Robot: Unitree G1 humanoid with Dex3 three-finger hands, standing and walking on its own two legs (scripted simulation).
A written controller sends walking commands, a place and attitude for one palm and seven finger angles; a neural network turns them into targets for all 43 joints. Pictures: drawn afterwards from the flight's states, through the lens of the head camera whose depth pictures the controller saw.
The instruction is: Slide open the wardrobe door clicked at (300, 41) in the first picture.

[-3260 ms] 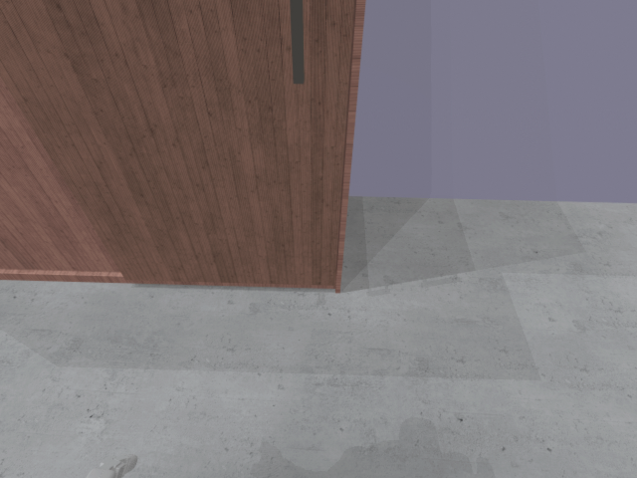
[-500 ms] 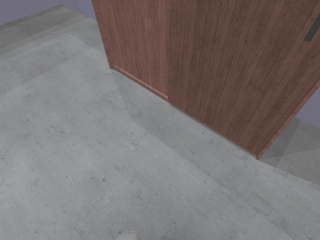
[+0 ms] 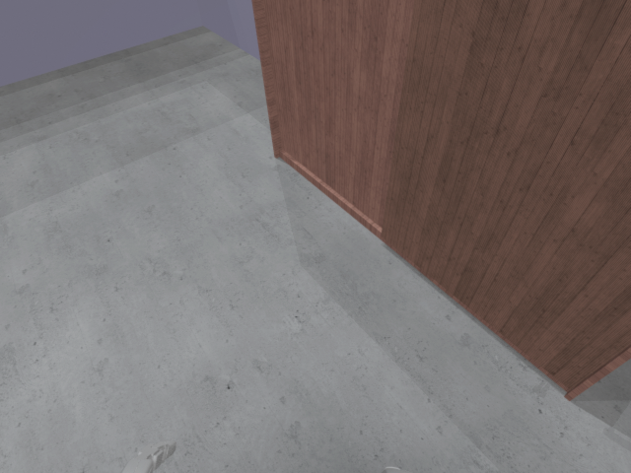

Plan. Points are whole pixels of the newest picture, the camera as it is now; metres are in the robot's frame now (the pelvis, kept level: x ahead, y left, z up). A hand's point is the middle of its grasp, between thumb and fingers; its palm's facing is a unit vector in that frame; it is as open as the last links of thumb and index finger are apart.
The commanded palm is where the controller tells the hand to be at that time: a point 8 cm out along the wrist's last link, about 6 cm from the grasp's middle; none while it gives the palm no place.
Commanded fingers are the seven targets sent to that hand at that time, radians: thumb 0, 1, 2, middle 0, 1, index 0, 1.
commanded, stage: walk to a spot facing it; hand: right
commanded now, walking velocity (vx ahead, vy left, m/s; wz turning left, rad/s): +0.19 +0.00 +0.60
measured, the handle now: out of the picture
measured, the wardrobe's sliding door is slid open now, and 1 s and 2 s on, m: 0.00 0.00 0.00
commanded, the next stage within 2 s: turn to face it in 0.46 s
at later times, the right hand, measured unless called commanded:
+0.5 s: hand (421, 376) +0.29 -0.16 -0.15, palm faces -0.33 +0.92 -0.21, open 7.4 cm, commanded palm none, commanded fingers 0.00 -0.90 -0.90 0.20 0.30 0.20 0.30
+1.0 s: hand (433, 395) +0.27 -0.18 -0.18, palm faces -0.20 +0.97 -0.16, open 7.3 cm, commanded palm none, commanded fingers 0.00 -0.90 -0.90 0.20 0.30 0.20 0.30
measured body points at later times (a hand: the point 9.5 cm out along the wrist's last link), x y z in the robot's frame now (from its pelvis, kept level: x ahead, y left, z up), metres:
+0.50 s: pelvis +0.10 -0.02 +0.00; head +0.13 -0.01 +0.45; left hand +0.00 +0.20 -0.15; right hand +0.31 -0.21 -0.13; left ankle +0.12 +0.11 -0.71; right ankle +0.10 -0.11 -0.73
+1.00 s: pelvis +0.14 -0.03 +0.00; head +0.17 -0.05 +0.45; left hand +0.11 +0.21 -0.14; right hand +0.28 -0.23 -0.16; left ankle +0.09 +0.10 -0.68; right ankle +0.18 -0.10 -0.73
